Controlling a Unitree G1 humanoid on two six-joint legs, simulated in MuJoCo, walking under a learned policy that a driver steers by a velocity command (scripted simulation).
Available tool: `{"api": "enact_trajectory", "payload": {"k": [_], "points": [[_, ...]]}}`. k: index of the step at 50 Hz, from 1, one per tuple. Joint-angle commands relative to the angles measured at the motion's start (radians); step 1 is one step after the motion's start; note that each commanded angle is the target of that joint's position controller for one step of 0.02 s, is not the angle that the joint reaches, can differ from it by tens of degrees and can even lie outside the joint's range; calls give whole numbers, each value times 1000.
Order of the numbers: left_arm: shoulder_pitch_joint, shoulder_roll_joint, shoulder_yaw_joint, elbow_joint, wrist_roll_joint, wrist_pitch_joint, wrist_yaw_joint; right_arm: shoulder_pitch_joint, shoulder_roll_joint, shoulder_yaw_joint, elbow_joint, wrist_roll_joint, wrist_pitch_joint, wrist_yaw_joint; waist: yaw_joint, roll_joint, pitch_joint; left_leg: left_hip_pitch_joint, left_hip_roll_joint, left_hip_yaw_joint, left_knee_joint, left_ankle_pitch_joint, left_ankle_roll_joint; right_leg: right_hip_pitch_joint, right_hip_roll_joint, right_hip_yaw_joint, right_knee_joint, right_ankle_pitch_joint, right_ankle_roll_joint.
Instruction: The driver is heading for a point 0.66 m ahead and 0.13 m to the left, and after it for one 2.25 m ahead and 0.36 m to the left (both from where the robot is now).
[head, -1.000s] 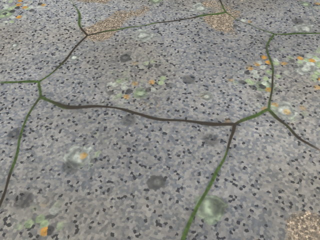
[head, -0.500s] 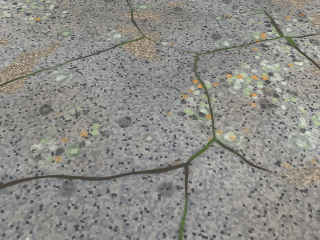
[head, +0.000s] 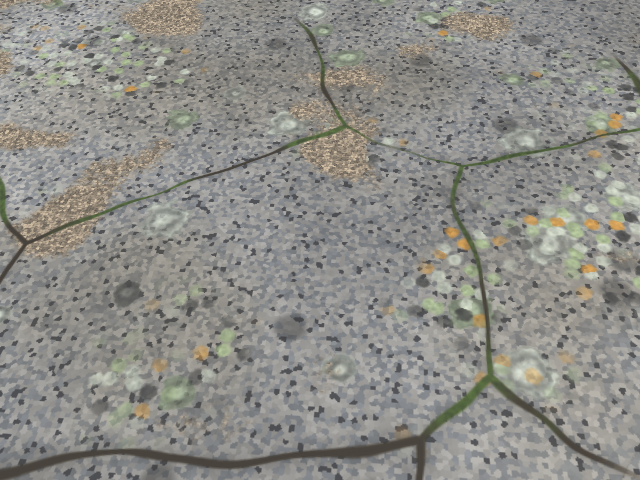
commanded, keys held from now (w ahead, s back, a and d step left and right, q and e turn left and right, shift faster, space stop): w+q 0.56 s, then w+e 0.44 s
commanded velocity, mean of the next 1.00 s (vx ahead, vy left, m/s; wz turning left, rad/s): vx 0.50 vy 0.00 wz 0.27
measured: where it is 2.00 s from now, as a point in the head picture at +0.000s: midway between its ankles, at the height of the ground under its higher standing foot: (279, 277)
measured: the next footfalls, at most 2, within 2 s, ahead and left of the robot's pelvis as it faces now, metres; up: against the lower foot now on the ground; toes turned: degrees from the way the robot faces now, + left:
left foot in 0.30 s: +0.30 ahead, +0.12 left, +0.00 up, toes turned +15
right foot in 0.86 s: +0.65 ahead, +0.07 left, +0.00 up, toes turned +17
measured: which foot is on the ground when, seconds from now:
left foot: up 0.00-0.28, down 0.30-0.88, up 0.90-1.00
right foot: down 0.00-0.28, up 0.30-0.84, down 0.86-1.00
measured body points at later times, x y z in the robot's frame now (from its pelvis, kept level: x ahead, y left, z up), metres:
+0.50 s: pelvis +0.25 +0.07 -0.01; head +0.28 +0.09 +0.44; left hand +0.30 +0.35 -0.13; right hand +0.39 -0.18 -0.13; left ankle +0.26 +0.11 -0.75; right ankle +0.31 -0.09 -0.66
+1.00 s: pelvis +0.55 +0.10 -0.01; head +0.57 +0.10 +0.44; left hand +0.55 +0.39 -0.13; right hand +0.68 -0.13 -0.15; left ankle +0.43 +0.19 -0.66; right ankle +0.61 +0.06 -0.75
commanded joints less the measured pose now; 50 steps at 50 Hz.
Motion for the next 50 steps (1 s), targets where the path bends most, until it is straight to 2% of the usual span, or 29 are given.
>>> {"api": "enact_trajectory", "payload": {"k": [1, 3, 5, 9, 12, 13, 14, 15, 16, 17, 18, 19, 20, 21, 22, 25, 29, 32, 36, 39, 41, 42, 43, 44, 45, 46, 47, 48, 50], "points": [[19, 96, 25, -29, -4, -24, 7, -30, -16, -6, -64, -6, 4, 14, -9, -117, 36, -138, 36, -12, -17, 104, -15, 40, -274, 123, -172, 298, -87], [32, 89, 23, -14, -2, -22, 8, -105, -4, 1, -92, -5, 2, 21, 0, -115, 57, -142, 32, 10, -130, 173, -18, 40, -256, 63, -171, 320, -81], [45, 100, 26, -2, -2, -21, 9, -182, 8, 12, -119, -5, -1, 30, 16, -117, 71, -101, 22, 50, -261, 233, -11, 40, -249, 13, -168, 343, -74], [104, 136, 36, 33, 0, -9, 19, -279, -4, 17, -166, -12, -1, 39, 38, -106, 87, -57, -6, 121, -408, 183, 40, 146, -288, -39, -122, 477, -62], [99, 175, 44, 44, 5, 9, 28, -226, -30, 5, -163, -16, 1, 28, 0, -133, 29, 66, -91, 177, -445, 35, 101, 225, -296, -88, 67, 888, -43], [96, 192, 49, 45, 7, 20, 30, -150, -47, -5, -145, -16, -3, 23, -34, -137, -20, 152, -128, 183, -462, -16, 127, 230, -296, -96, 204, 972, -41], [90, 203, 52, 41, 4, 31, 29, -26, -70, -21, -108, -20, -12, 14, -89, -119, -93, 315, -161, 170, -527, -10, 156, 175, -288, -106, 401, 907, -30], [84, 190, 47, 19, 5, 32, 25, 131, -142, -50, -62, -31, -17, -3, -157, -40, -187, 563, -75, 17, -589, -64, 203, -14, -259, -112, 688, 637, 2], [131, 60, 20, -55, -6, 25, 1, 107, -272, -82, -76, -23, -12, -16, -77, 220, -267, 887, 243, -524, -642, -55, 368, -489, -58, -73, 1073, -297, 69], [-10, 145, 36, -89, 2, 12, -2, 147, -262, -81, -90, 10, 1, -19, -140, 56, -309, 895, 276, -735, -778, -49, 387, -613, -10, 161, 1165, -317, 70], [-80, 135, 31, -115, -9, -2, -6, 88, -234, -74, -77, 14, 4, -29, -112, 11, -155, 785, 259, -566, -798, 25, 353, -674, -75, 192, 1121, -201, 58], [-64, 129, 26, -106, -11, -12, -4, 40, -177, -59, -75, 18, 0, -32, -64, -46, -70, 642, 220, -468, -811, 145, 310, -620, -112, 186, 1016, -128, 54], [-51, 126, 28, -95, 0, -6, -2, -5, -144, -50, -80, 20, -7, -34, -21, -69, -25, 540, 165, -383, -820, 249, 273, -557, -133, 190, 945, -115, 59], [-22, 123, 27, -91, 18, 13, -2, -35, -117, -40, -85, 26, -14, -36, 13, -58, -24, 468, 126, -323, -834, 317, 258, -487, -141, 193, 902, -111, 73], [-8, 117, 27, -87, 27, 33, -5, -40, -108, -35, -88, 27, -25, -33, 26, -52, -36, 434, 105, -293, -841, 361, 254, -447, -142, 192, 870, -115, 85], [-49, 92, 23, -110, 30, 62, -14, 1, -142, -43, -77, 27, -45, -27, 28, -39, -23, 384, 60, -251, -868, 368, 248, -461, -137, 166, 764, -58, 112], [-203, 92, 20, -159, 25, 65, -18, 80, -140, -42, -61, 27, -46, -27, -27, -2, 17, 440, 39, -253, -891, 308, 206, -558, -132, 159, 567, 108, 127], [-274, 80, 11, -171, 19, 58, -28, 140, -118, -31, -35, 24, -56, -30, -68, 13, 19, 525, 46, -211, -890, 396, 166, -555, -124, 139, 437, 213, 102], [-370, 88, 8, -203, 7, 49, -37, 186, -124, -22, -12, 8, -63, -39, -103, 17, 45, 646, 91, -179, -882, 477, 151, -568, -98, 110, 332, 206, 48], [-332, 103, 13, -199, 3, 43, -42, 155, -138, -20, -1, -4, -65, -52, -59, 27, 56, 682, 125, -128, -843, 643, 127, -472, -56, 101, 262, 107, -10], [-178, 130, 29, -149, 0, 41, -30, 124, -156, -21, 4, -11, -66, -57, 12, 34, -19, 685, 116, -73, -669, 944, 99, -269, 21, 74, 235, 28, -51], [-33, 141, 39, -100, 5, 36, -22, 110, -161, -20, 5, -10, -63, -56, 80, 7, -92, 658, 85, -28, -485, 984, 83, -108, 54, 60, 173, 53, -77], [126, 186, 55, -63, 22, 30, -12, 104, -144, -11, -14, -5, -67, -57, 144, -35, -182, 484, 57, 1, -233, 757, 64, 132, -71, 214, 161, 15, -129], [201, 314, 92, -55, 34, 31, -8, 194, -64, 6, -48, 28, -71, -45, 101, -277, -289, 113, -133, 72, 191, 131, -1, 404, -353, 746, 99, -28, -300], [122, 249, 79, -49, -11, 43, -24, 151, -116, -2, -47, -9, -77, -43, 71, -192, -261, -41, -151, -47, 273, -229, 12, 381, -365, 940, -27, -32, -308], [28, 216, 72, -68, -22, 47, -27, 67, -123, -2, -71, -12, -82, -37, 41, -125, -107, -93, -81, -74, 263, -147, 14, 236, -339, 776, -32, -77, -287], [-17, 169, 62, -75, -15, 48, -29, 14, -121, 4, -85, -9, -90, -31, 33, -54, -41, -77, -42, -65, 203, -87, 10, 119, -298, 676, -59, -6, -261], [-26, 153, 56, -70, -13, 45, -26, -5, -110, 5, -94, -11, -85, -28, 10, -43, 2, -50, -17, -61, 143, -75, 1, 37, -252, 602, -75, 76, -234], [-21, 143, 51, -53, -18, 35, -20, 17, -88, 14, -97, -25, -54, -24, -27, -74, -1, 25, 5, -47, 57, -67, -31, -52, -185, 505, -99, 193, -205]]}}
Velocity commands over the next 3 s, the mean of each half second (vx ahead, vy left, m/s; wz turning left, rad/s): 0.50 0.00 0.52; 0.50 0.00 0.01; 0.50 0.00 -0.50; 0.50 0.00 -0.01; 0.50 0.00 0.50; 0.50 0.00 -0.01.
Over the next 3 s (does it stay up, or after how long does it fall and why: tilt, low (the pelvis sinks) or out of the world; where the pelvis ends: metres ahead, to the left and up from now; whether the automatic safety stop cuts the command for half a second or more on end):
stays up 1.59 0.27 -0.03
